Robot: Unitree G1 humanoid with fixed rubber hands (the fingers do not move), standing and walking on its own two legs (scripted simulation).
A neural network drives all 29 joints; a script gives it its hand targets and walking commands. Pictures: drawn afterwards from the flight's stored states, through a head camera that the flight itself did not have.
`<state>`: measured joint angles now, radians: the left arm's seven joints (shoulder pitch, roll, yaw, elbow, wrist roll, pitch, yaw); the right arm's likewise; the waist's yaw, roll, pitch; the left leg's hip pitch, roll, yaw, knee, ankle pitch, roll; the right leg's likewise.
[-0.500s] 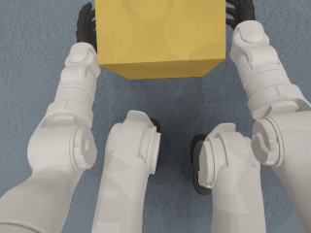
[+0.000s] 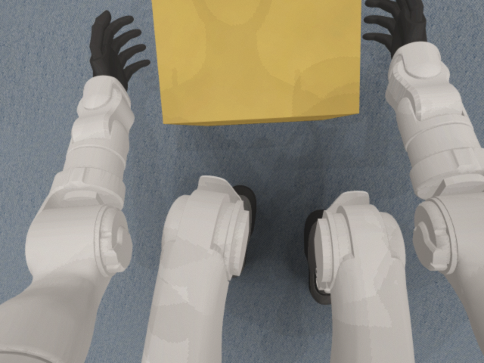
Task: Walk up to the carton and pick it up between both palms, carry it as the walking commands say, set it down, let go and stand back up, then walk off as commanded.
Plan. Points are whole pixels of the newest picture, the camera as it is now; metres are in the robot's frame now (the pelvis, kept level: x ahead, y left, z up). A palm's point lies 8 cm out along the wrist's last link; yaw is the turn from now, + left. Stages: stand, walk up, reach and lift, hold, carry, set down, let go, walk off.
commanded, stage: set down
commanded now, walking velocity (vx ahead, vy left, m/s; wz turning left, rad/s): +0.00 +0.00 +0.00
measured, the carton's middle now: (260, 73) +0.48 +0.07 -0.24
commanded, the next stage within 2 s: let go in 1.28 s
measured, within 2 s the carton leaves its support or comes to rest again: neither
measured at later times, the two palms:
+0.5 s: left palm (38, 52) +0.45 +0.28 -0.04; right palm out of the picture +0.53 -0.12 -0.04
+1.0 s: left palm out of the picture +0.45 +0.29 +0.13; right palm out of the picture +0.53 -0.13 +0.12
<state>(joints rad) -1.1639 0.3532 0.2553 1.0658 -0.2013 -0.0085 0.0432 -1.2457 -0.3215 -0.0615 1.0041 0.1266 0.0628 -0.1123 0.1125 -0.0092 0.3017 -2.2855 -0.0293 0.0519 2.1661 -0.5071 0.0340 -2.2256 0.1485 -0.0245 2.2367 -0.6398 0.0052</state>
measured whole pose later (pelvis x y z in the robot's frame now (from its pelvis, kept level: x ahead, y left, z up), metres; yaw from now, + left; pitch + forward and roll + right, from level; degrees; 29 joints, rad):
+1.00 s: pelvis +0.03 +0.00 +0.23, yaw +1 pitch +42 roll +0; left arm -0.86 0.29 0.32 0.77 -0.10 0.12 -0.06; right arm -0.97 -0.24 -0.19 0.79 0.02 0.18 -0.06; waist 0.11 -0.04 -0.03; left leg -1.69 -0.07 -0.02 1.34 -0.38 0.01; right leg -1.64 0.12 0.04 1.39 -0.48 -0.01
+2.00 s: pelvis +0.14 +0.01 +0.40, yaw +2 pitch +9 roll +0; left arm 0.19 0.20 0.04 0.41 -0.02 0.02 -0.07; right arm 0.12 -0.19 -0.08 0.48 -0.03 0.02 0.01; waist 0.06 0.01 0.03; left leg -0.40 -0.08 -0.05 0.50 -0.25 0.04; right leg -0.34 0.06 0.09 0.52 -0.32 -0.03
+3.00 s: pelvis +0.13 +0.01 +0.41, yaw +1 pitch -2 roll +0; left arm 0.20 0.35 0.03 0.77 0.03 0.00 0.02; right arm 0.16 -0.33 -0.04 0.84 -0.04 -0.01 -0.02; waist 0.00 -0.03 -0.02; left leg -0.18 -0.07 -0.04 0.47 -0.26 0.05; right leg -0.10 0.07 0.11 0.44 -0.31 -0.02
